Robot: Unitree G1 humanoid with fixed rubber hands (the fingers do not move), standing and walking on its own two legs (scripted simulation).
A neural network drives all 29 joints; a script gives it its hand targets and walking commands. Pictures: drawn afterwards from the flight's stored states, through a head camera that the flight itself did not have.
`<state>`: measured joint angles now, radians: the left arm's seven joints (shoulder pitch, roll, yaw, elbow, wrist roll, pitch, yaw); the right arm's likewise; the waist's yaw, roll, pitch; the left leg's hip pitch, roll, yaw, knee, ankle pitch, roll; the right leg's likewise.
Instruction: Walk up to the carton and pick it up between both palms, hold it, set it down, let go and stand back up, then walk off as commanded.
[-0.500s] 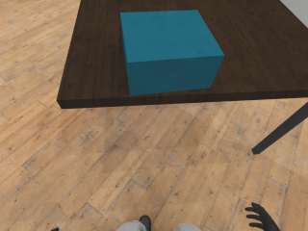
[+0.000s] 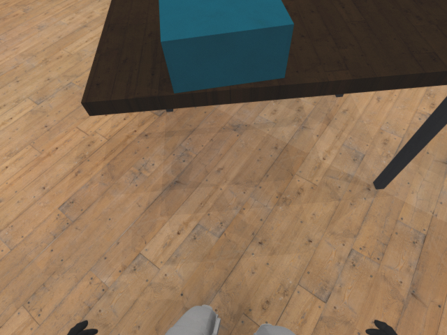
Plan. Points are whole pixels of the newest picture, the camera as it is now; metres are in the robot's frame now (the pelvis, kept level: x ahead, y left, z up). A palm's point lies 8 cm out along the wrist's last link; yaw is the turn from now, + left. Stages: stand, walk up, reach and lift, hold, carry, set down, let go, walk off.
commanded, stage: walk off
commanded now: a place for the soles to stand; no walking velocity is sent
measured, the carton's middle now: (220, 30) +0.82 +0.05 +0.05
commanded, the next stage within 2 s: stand in 1.16 s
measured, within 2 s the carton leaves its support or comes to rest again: neither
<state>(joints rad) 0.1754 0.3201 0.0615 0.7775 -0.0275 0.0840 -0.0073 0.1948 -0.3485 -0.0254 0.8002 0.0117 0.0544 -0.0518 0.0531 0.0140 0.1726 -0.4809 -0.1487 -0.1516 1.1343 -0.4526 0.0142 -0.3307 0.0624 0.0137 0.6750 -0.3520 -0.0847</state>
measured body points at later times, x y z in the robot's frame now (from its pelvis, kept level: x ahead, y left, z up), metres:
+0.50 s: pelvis -0.01 -0.02 +0.00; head +0.07 -0.01 +0.44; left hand +0.06 +0.28 -0.14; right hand +0.12 -0.31 -0.12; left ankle -0.05 +0.11 -0.72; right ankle -0.01 -0.14 -0.72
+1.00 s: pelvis -0.01 -0.01 +0.00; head +0.05 +0.00 +0.44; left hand +0.05 +0.29 -0.13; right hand +0.12 -0.29 -0.12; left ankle -0.03 +0.10 -0.72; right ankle -0.01 -0.14 -0.72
